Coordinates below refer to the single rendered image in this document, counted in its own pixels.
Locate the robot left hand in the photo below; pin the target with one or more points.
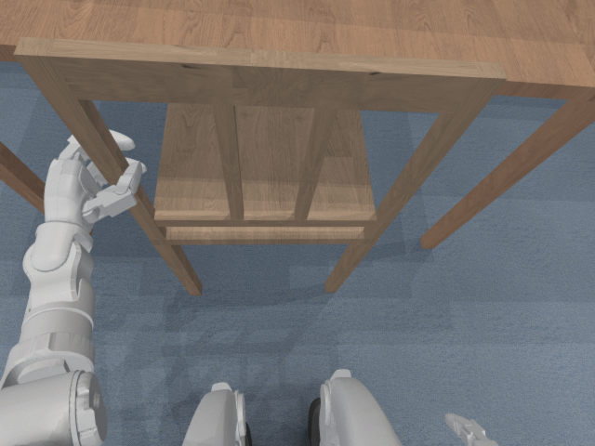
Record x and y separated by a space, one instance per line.
70 184

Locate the robot left upper arm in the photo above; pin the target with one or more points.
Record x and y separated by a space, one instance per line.
60 410

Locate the table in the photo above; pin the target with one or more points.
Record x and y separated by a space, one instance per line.
546 48

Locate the robot right shin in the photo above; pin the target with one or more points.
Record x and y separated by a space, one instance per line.
330 437

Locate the chair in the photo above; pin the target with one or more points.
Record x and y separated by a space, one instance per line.
260 146

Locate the right robot thigh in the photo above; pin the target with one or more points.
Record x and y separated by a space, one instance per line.
349 406

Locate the robot left forearm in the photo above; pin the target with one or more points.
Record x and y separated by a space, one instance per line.
58 322

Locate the robot right hand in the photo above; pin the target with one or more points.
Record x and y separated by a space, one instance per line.
469 431

